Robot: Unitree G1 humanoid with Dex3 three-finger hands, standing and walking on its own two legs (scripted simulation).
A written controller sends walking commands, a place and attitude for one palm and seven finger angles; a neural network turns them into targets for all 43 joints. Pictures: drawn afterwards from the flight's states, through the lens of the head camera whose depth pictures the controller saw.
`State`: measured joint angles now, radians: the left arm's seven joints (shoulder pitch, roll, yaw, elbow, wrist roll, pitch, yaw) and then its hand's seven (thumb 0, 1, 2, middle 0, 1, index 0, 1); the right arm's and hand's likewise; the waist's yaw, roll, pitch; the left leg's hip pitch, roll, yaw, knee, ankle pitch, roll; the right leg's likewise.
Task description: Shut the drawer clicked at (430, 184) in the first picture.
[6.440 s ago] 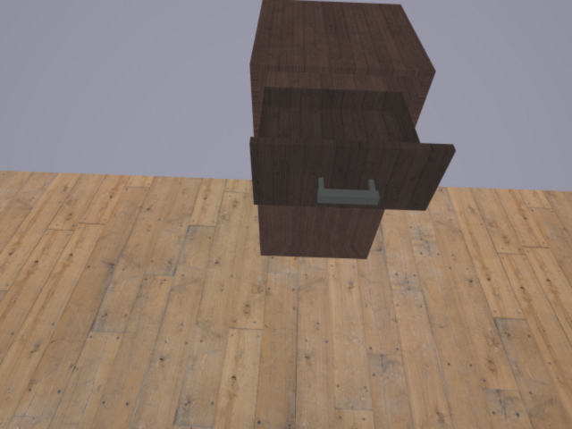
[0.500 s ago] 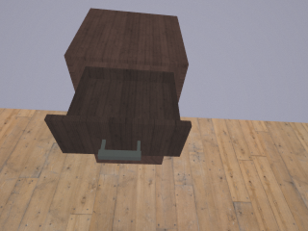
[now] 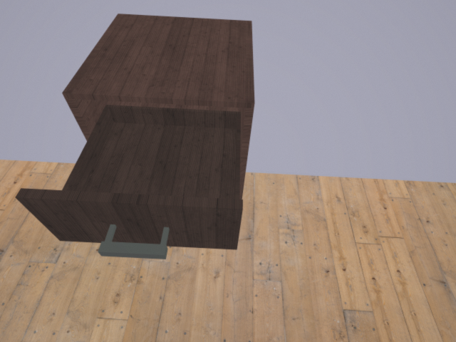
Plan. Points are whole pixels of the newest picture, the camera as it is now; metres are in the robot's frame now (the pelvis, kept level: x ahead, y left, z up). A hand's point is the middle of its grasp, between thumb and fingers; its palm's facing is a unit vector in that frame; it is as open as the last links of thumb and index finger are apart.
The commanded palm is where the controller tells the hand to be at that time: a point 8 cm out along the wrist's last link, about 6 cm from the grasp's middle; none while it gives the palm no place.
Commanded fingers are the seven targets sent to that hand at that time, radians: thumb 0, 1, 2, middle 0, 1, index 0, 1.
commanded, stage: come to a stop and stand still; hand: left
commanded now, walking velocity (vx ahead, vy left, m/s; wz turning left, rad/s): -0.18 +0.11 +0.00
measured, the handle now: (136, 240) +0.30 +0.20 -0.04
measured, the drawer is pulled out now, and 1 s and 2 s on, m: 0.28 0.28 0.28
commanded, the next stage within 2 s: look again from close up in 0.72 s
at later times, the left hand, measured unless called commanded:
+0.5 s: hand out of the picture +0.01 +0.24 -0.15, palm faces +0.01 -0.96 -0.28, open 7.4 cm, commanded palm none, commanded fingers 0.00 0.90 0.90 -0.20 -0.30 -0.20 -0.30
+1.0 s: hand out of the picture -0.04 +0.20 -0.17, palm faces -0.02 -0.98 -0.19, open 7.4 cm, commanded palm none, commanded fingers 0.00 0.90 0.90 -0.20 -0.30 -0.20 -0.30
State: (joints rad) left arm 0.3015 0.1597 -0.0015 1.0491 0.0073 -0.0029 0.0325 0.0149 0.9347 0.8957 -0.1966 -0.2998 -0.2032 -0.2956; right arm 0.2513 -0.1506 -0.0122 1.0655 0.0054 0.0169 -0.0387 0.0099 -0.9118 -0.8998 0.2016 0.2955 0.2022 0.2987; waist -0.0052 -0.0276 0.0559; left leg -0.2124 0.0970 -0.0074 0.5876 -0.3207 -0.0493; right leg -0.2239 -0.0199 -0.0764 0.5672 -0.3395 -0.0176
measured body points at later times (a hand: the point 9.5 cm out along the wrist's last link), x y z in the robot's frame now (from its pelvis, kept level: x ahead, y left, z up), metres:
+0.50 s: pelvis -0.05 +0.04 +0.00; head -0.06 +0.02 +0.45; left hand +0.01 +0.29 -0.13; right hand +0.02 -0.19 -0.15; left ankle -0.04 +0.16 -0.73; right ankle -0.03 -0.10 -0.73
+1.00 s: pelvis -0.03 +0.03 +0.01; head -0.02 +0.02 +0.45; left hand -0.03 +0.25 -0.15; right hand -0.06 -0.18 -0.16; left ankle -0.04 +0.16 -0.73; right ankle -0.03 -0.10 -0.73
